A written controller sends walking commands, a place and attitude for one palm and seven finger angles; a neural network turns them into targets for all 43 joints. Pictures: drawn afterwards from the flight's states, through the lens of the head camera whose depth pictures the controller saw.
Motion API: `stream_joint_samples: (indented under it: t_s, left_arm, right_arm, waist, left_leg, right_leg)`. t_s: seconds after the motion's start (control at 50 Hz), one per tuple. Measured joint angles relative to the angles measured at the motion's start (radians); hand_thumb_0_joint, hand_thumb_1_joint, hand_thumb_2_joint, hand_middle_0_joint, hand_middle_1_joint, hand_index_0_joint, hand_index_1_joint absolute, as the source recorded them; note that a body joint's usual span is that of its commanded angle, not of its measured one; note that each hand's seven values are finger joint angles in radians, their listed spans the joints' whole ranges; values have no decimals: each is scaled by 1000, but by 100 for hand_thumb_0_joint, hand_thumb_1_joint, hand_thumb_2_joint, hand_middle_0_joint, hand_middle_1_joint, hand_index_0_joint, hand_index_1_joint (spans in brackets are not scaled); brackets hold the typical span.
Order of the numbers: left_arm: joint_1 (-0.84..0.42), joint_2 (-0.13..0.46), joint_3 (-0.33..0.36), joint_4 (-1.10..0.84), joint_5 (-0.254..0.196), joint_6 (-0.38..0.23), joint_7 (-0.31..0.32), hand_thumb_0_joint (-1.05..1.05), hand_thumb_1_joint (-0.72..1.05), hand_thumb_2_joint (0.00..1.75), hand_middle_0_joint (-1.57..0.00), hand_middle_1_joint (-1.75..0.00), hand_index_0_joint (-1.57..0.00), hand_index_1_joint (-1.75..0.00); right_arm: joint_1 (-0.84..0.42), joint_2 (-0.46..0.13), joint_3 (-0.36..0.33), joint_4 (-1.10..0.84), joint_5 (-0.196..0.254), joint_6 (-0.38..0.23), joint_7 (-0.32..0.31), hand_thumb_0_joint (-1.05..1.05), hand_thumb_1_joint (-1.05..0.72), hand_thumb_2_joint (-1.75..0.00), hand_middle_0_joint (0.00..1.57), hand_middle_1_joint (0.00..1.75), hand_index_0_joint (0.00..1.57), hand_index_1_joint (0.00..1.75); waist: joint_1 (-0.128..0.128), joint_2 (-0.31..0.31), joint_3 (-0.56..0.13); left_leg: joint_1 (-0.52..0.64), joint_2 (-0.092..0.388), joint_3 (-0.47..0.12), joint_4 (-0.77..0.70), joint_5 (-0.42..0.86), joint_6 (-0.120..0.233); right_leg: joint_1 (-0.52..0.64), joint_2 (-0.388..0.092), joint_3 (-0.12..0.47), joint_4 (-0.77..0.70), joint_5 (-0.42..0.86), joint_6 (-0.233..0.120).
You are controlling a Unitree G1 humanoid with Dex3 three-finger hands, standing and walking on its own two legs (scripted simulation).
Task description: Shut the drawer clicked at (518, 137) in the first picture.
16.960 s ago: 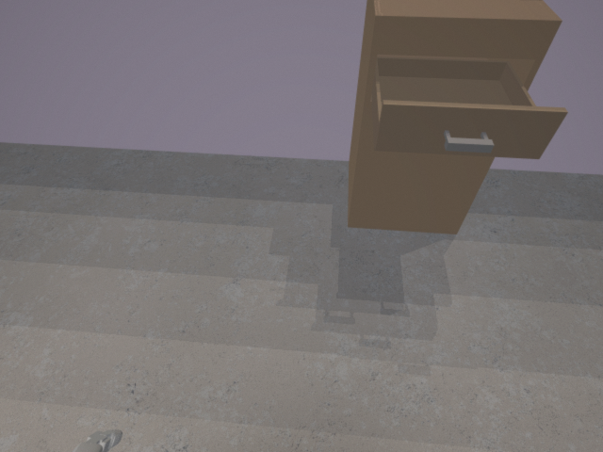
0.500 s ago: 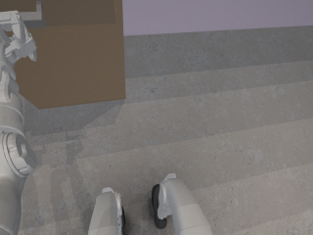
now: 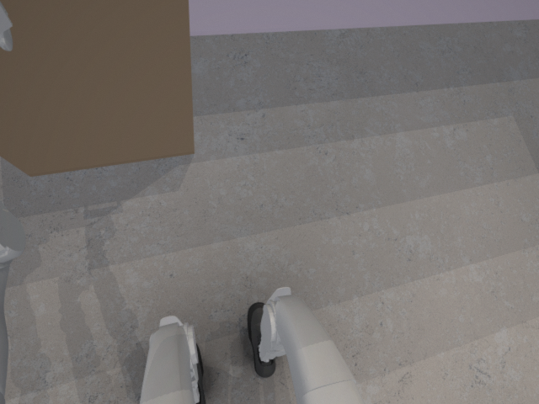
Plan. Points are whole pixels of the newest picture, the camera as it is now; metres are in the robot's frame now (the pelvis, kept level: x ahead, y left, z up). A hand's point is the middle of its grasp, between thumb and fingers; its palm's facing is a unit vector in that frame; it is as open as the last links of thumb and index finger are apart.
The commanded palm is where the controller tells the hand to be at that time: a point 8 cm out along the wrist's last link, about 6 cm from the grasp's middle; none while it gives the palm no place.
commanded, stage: push the drawer shut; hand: left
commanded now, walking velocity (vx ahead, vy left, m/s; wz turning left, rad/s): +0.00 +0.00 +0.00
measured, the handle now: out of the picture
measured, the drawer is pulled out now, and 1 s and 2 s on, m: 0.00 0.00 0.00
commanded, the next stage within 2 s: pull the fist back off the drawer in 0.20 s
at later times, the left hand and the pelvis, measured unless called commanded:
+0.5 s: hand out of the picture +0.60 +0.24 +0.06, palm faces +0.09 -0.99 -0.06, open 3.2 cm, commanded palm +0.62 +0.22 +0.06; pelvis -0.02 +0.00 -0.01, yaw +0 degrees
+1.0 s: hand (1, 13) +0.59 +0.22 +0.06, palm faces +0.09 -1.00 -0.03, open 3.1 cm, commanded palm +0.57 +0.23 +0.06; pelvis +0.00 +0.01 +0.00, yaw -1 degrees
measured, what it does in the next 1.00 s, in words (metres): stands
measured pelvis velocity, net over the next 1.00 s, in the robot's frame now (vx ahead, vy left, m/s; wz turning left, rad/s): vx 0.00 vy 0.01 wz -0.02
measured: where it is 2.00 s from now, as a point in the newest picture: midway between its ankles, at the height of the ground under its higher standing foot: (228, 372)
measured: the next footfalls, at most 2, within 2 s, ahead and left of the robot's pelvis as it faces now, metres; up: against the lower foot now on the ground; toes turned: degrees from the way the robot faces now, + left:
none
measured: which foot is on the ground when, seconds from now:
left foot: down 0.00-1.00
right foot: down 0.00-1.00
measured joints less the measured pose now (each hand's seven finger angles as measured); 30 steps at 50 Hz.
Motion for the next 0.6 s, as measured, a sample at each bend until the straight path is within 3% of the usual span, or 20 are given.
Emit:
stream_joint_samples:
  t_s: [0.38, 0.6]
  left_arm:
    - [-143, 86, -101, 34, 12, 74, 17, 6, 65, 97, -140, -160, -140, -160]
    - [-162, 105, -83, 30, 33, 97, 12, 4, 67, 96, -140, -160, -140, -160]
  right_arm:
    - [-6, 1, 28, 27, 0, -41, -19, -1, -90, -90, 20, 30, 20, 30]
    - [6, -2, 34, 7, -1, -52, -15, -1, -90, -90, 20, 30, 20, 30]
  waist:
    - [-38, -10, 11]
    - [-48, -8, 17]
  left_leg:
    - [-90, -8, -28, 35, 30, -4]
    - [-112, -6, -20, 50, 35, 3]
  right_leg:
    - [-68, -8, -26, 15, 30, -6]
    - [-91, -6, -19, 25, 41, -2]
